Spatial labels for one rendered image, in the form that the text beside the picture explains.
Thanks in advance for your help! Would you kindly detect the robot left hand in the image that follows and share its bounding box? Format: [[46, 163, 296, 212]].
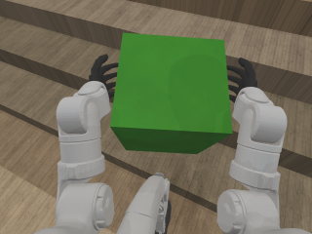
[[89, 54, 119, 98]]

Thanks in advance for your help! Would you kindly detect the robot right upper arm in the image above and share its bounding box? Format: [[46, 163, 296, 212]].
[[216, 189, 312, 234]]

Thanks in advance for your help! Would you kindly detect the robot left forearm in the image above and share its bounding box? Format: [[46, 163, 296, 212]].
[[56, 81, 111, 222]]

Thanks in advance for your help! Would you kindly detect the carton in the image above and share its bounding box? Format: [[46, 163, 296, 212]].
[[110, 32, 233, 154]]

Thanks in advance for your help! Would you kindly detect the robot right hand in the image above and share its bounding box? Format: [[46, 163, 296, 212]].
[[226, 58, 257, 103]]

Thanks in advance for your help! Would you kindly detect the robot right forearm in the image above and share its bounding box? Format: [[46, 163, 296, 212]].
[[229, 87, 288, 222]]

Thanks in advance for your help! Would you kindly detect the robot left shin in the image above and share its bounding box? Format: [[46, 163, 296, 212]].
[[155, 173, 168, 234]]

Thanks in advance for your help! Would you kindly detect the robot left upper arm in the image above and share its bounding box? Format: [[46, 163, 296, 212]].
[[33, 182, 115, 234]]

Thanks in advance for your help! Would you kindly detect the robot left thigh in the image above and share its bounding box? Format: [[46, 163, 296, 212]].
[[116, 175, 171, 234]]

